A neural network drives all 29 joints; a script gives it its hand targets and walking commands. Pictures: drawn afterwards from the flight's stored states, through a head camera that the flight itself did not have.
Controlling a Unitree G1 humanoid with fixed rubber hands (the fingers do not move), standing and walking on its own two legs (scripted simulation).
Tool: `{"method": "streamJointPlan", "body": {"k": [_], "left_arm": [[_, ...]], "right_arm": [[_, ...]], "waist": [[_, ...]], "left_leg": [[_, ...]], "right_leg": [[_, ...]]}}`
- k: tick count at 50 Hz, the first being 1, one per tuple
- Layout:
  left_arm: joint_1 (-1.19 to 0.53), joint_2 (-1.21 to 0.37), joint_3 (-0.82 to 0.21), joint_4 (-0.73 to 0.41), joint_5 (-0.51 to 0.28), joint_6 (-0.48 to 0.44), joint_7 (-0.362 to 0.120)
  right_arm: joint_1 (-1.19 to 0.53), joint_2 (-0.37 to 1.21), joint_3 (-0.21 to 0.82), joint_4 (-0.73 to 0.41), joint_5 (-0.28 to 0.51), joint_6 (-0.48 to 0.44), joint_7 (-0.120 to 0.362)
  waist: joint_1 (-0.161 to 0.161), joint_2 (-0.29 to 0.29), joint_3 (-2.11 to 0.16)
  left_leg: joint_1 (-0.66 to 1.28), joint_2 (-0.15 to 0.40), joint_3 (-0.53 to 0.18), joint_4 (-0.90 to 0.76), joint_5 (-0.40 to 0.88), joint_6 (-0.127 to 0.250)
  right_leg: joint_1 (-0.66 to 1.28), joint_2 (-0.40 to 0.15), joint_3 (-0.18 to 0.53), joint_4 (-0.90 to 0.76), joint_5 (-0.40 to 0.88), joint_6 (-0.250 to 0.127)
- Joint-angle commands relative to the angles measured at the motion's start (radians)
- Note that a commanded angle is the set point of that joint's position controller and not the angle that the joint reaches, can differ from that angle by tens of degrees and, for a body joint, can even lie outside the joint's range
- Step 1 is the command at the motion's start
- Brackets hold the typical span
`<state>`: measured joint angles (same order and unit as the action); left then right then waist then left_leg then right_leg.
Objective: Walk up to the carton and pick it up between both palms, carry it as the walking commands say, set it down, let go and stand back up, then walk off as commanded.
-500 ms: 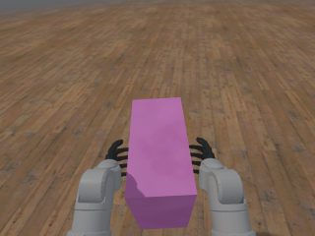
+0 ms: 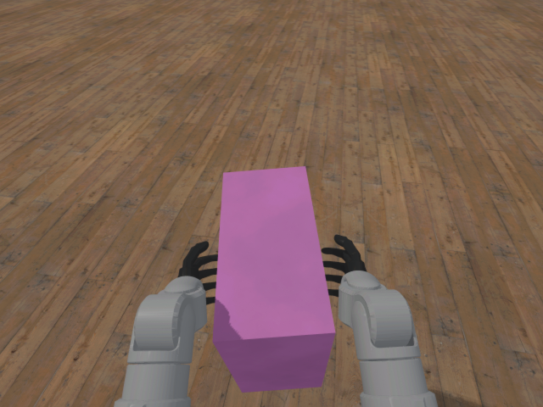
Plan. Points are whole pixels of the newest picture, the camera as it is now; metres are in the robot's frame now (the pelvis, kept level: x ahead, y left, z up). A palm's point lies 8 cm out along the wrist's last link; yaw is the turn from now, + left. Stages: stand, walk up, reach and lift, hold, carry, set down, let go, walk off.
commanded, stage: carry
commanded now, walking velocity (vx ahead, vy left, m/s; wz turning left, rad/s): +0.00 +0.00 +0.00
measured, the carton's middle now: (273, 281) +0.35 -0.01 +0.00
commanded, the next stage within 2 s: hold in 1.34 s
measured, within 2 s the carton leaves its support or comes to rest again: neither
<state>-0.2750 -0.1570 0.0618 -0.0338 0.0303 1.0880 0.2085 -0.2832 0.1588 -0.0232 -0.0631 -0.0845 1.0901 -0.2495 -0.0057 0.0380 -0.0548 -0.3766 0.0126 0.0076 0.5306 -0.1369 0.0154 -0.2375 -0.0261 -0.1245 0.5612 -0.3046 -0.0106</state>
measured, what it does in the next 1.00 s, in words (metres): stands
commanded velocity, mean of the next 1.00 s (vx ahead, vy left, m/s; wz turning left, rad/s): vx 0.00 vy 0.00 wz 0.00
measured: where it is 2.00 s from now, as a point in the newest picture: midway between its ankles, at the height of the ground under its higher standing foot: outside the picture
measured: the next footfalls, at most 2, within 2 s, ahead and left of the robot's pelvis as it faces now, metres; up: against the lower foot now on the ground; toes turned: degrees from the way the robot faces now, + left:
none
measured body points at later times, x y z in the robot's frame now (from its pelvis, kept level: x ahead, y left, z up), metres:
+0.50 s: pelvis +0.01 +0.01 +0.00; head -0.01 +0.00 +0.45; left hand +0.31 +0.12 +0.06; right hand +0.32 -0.12 +0.07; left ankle +0.09 +0.11 -0.73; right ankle +0.00 -0.11 -0.73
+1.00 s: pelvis +0.02 +0.00 +0.00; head +0.00 +0.00 +0.45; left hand +0.33 +0.12 +0.04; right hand +0.33 -0.12 +0.04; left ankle +0.09 +0.11 -0.73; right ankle +0.00 -0.11 -0.73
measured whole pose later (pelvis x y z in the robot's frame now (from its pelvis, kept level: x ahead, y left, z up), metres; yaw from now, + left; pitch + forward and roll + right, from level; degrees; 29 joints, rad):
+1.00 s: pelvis +0.02 +0.00 +0.00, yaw +0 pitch -1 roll +0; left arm -0.26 -0.15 0.09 0.17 0.07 0.86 0.15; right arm -0.29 0.16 -0.07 0.19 -0.15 0.85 -0.17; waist -0.01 0.02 -0.06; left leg -0.36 0.01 0.02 0.56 -0.19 0.02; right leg -0.21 -0.04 -0.10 0.58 -0.35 0.00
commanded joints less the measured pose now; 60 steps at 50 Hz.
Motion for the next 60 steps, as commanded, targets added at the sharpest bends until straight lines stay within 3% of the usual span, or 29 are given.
{"method": "streamJointPlan", "body": {"k": [1, 4, 6, 9, 16, 18, 23, 25, 27, 28, 31, 32, 34, 37, 45, 54, 57, 60], "left_arm": [[-0.415, -0.970, -0.394, -0.164, -0.219, -0.081, -0.182], [-0.428, -0.966, -0.408, -0.225, -0.225, -0.086, -0.169], [-0.430, -0.971, -0.416, -0.236, -0.225, -0.081, -0.162], [-0.437, -0.972, -0.419, -0.251, -0.226, -0.071, -0.151], [-0.384, -0.967, -0.391, -0.154, -0.212, -0.081, -0.178], [-0.392, -0.967, -0.383, -0.139, -0.211, -0.094, -0.186], [-0.451, -0.986, -0.388, -0.175, -0.239, -0.114, -0.191], [-0.427, -0.962, -0.375, -0.127, -0.216, -0.117, -0.190], [-0.447, -0.942, -0.379, -0.152, -0.215, -0.131, -0.185], [-0.425, -0.929, -0.357, -0.096, -0.190, -0.141, -0.185], [-0.416, -0.905, -0.330, -0.080, -0.173, -0.173, -0.184], [-0.409, -0.915, -0.346, -0.095, -0.182, -0.179, -0.184], [-0.410, -0.892, -0.315, -0.060, -0.158, -0.202, -0.188], [-0.384, -0.896, -0.305, -0.027, -0.150, -0.224, -0.193], [-0.396, -0.926, -0.314, -0.017, -0.130, -0.301, -0.217], [-0.422, -0.935, -0.348, -0.080, -0.137, -0.315, -0.217], [-0.369, -0.906, -0.321, -0.007, -0.101, -0.302, -0.219], [-0.368, -0.904, -0.322, -0.006, -0.099, -0.303, -0.220]], "right_arm": [[-0.355, 1.037, 0.331, -0.111, 0.231, -0.068, 0.169], [-0.350, 1.042, 0.328, -0.134, 0.258, -0.075, 0.176], [-0.353, 1.039, 0.322, -0.145, 0.262, -0.074, 0.173], [-0.357, 1.037, 0.321, -0.155, 0.266, -0.065, 0.168], [-0.330, 1.030, 0.337, -0.097, 0.220, -0.069, 0.172], [-0.350, 1.031, 0.339, -0.091, 0.218, -0.081, 0.178], [-0.412, 1.035, 0.335, -0.142, 0.235, -0.105, 0.176], [-0.367, 1.012, 0.306, -0.077, 0.211, -0.108, 0.178], [-0.348, 1.006, 0.295, -0.060, 0.211, -0.118, 0.183], [-0.344, 0.980, 0.271, -0.023, 0.191, -0.129, 0.186], [-0.337, 0.968, 0.243, 0.025, 0.178, -0.161, 0.193], [-0.341, 0.974, 0.271, -0.012, 0.197, -0.167, 0.197], [-0.338, 0.965, 0.239, 0.057, 0.163, -0.190, 0.203], [-0.348, 0.957, 0.256, 0.052, 0.155, -0.213, 0.205], [-0.377, 0.988, 0.268, 0.068, 0.113, -0.296, 0.218], [-0.367, 0.999, 0.274, 0.057, 0.116, -0.311, 0.224], [-0.318, 0.971, 0.241, 0.128, 0.080, -0.300, 0.228], [-0.321, 0.967, 0.238, 0.125, 0.076, -0.303, 0.231]], "waist": [[-0.011, -0.019, -0.285], [-0.006, 0.069, -0.323], [-0.005, 0.078, -0.334], [-0.005, 0.073, -0.335], [-0.008, -0.083, -0.319], [-0.008, -0.091, -0.311], [-0.010, -0.066, -0.291], [-0.009, -0.033, -0.297], [-0.009, 0.002, -0.299], [-0.006, 0.022, -0.313], [-0.005, 0.038, -0.309], [-0.004, 0.019, -0.326], [-0.004, 0.002, -0.323], [-0.004, -0.050, -0.311], [-0.009, -0.065, -0.306], [-0.011, -0.012, -0.349], [-0.013, -0.007, -0.339], [-0.011, -0.009, -0.339]], "left_leg": [[0.136, 0.089, -0.120, -0.060, 0.065, 0.054], [0.176, 0.115, -0.156, -0.090, 0.116, 0.065], [0.188, 0.119, -0.155, -0.093, 0.152, 0.070], [0.186, 0.128, -0.163, -0.105, 0.150, 0.075], [0.144, 0.095, -0.112, -0.059, 0.093, 0.072], [0.144, 0.095, -0.113, -0.064, 0.068, 0.070], [0.135, 0.090, -0.105, -0.050, 0.053, 0.066], [0.138, 0.089, -0.102, -0.048, 0.068, 0.063], [0.137, 0.091, -0.116, -0.069, 0.055, 0.060], [0.149, 0.099, -0.120, -0.068, 0.084, 0.063], [0.150, 0.102, -0.125, -0.071, 0.095, 0.061], [0.152, 0.098, -0.121, -0.068, 0.093, 0.061], [0.147, 0.099, -0.124, -0.059, 0.107, 0.058], [0.133, 0.096, -0.109, -0.044, 0.106, 0.058], [0.139, 0.090, -0.100, -0.020, 0.125, 0.060], [0.189, 0.100, -0.102, -0.017, 0.240, 0.065], [0.192, 0.099, -0.107, -0.027, 0.231, 0.069], [0.191, 0.103, -0.113, -0.033, 0.242, 0.070]], "right_leg": [[0.036, -0.104, 0.124, -0.094, 0.100, -0.003], [0.016, -0.080, 0.107, -0.049, 0.053, 0.004], [0.018, -0.075, 0.099, -0.037, 0.051, 0.007], [0.019, -0.069, 0.090, -0.030, 0.039, 0.012], [0.043, -0.098, 0.123, -0.086, 0.092, 0.009], [0.036, -0.097, 0.121, -0.087, 0.074, 0.008], [0.021, -0.093, 0.129, -0.088, 0.078, 0.008], [0.024, -0.098, 0.133, -0.080, 0.088, 0.006], [0.022, -0.089, 0.126, -0.072, 0.045, 0.005], [0.028, -0.088, 0.122, -0.063, 0.054, 0.004], [0.032, -0.084, 0.123, -0.059, 0.052, 0.006], [0.046, -0.084, 0.124, -0.061, 0.053, 0.006], [0.061, -0.086, 0.125, -0.062, 0.072, 0.010], [0.069, -0.091, 0.125, -0.071, 0.091, 0.012], [0.091, -0.101, 0.132, -0.078, 0.164, 0.019], [0.093, -0.098, 0.113, -0.062, 0.184, 0.028], [0.079, -0.095, 0.111, -0.068, 0.152, 0.029], [0.074, -0.091, 0.112, -0.067, 0.141, 0.029]]}}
